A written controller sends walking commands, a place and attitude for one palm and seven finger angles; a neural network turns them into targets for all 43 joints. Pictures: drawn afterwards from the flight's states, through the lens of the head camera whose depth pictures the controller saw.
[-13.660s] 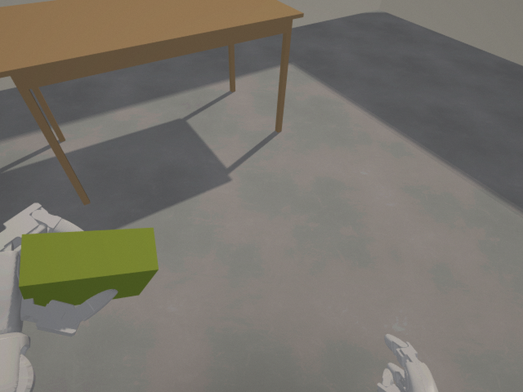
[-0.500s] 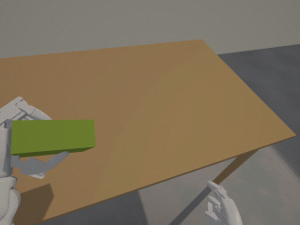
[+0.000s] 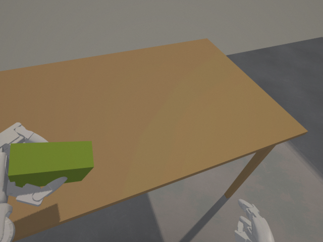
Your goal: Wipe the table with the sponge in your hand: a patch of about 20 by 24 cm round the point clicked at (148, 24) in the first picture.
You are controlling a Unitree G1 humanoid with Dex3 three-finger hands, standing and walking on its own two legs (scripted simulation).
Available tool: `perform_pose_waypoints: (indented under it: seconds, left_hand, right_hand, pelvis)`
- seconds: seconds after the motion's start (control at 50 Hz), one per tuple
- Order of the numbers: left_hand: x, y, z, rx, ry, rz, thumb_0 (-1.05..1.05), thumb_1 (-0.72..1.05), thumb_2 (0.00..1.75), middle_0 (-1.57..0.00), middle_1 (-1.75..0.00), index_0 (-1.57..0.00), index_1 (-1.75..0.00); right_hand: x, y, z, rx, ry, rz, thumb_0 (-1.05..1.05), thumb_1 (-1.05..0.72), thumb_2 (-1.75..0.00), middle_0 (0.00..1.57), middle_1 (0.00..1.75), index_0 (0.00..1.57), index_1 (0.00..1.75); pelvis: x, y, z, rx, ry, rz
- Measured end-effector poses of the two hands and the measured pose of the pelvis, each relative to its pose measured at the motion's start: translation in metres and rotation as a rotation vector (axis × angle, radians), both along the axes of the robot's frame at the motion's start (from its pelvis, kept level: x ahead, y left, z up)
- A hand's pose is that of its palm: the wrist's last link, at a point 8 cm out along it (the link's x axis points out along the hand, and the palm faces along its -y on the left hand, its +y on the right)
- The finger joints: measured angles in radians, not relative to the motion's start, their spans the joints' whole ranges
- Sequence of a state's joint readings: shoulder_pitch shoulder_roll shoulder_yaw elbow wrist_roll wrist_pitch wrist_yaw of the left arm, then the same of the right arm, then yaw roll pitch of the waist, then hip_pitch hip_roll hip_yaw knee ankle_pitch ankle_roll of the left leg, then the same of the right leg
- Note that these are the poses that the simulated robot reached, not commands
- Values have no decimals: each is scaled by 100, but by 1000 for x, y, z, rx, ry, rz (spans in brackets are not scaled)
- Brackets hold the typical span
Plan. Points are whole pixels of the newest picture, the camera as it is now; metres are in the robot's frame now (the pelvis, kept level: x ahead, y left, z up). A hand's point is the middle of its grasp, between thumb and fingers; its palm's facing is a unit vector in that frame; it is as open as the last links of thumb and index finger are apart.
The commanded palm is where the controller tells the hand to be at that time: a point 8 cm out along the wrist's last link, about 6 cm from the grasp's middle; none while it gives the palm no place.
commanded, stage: come to a stop and stand still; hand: left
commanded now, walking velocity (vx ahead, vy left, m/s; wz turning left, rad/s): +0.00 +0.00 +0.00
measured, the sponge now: (64, 164) +0.23 +0.22 +0.12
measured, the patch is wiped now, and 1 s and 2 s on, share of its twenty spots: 0.00 0.00 0.00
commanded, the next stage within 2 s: look again from close up in 0.56 s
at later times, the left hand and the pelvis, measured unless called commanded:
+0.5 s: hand (60, 158) +0.23 +0.22 +0.14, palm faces +0.35 -0.86 -0.38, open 9.5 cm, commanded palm +0.17 +0.26 +0.17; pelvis +0.01 -0.02 +0.00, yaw +0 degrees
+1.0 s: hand (54, 153) +0.24 +0.23 +0.15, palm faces +0.35 -0.86 -0.38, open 9.5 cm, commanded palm +0.18 +0.27 +0.17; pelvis +0.02 -0.01 +0.00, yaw +0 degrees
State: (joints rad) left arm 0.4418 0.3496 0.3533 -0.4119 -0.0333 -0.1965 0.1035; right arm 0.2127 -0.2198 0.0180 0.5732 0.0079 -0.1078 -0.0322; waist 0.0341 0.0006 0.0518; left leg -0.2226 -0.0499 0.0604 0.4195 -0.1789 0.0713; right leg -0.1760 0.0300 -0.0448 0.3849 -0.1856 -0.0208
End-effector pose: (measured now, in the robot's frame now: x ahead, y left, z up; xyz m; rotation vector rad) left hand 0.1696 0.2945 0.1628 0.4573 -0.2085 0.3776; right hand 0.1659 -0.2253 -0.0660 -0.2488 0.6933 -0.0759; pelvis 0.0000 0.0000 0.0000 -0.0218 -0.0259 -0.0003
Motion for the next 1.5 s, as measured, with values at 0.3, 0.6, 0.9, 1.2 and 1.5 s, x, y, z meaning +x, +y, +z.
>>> perform_pose_waypoints:
  seconds: [0.3, 0.6, 0.9, 1.2, 1.5]
  left_hand:
    - [15, -35, 14, 31, -38, -86, -1, -44, 101, -80, -135, -80, -135]
    - [23, -34, 1, -29, 9, -62, -1, -44, 101, -79, -135, -79, -136]
    - [26, -21, 1, -23, 26, -44, -1, -44, 102, -79, -135, -79, -136]
    - [51, 23, 35, 126, -128, 18, -1, -44, 102, -79, -136, -79, -136]
    - [32, 9, -2, 43, -9, -65, -1, -44, 102, -79, -136, -79, -136]
  right_hand:
    - [-2, -26, 4, -2, -28, -33, 1, -90, -90, 20, 30, 20, 30]
    - [16, -23, 5, -11, -22, -21, 1, -90, -90, 20, 30, 20, 30]
    - [26, -5, 5, 4, -25, -4, 1, -90, -90, 20, 30, 20, 30]
    - [16, 0, -3, 8, 17, 42, 1, -90, -90, 20, 30, 20, 30]
    - [10, 9, -1, -16, 22, -1, 1, -90, -90, 20, 30, 20, 30]
  pelvis:
    - [2, -22, 0, -2, 17, -8]
    - [14, -21, 1, 4, 17, -4]
    - [18, -11, 2, 6, 25, -2]
    - [10, -10, -1, -2, 40, -9]
    - [18, 3, -3, 3, 23, 4]
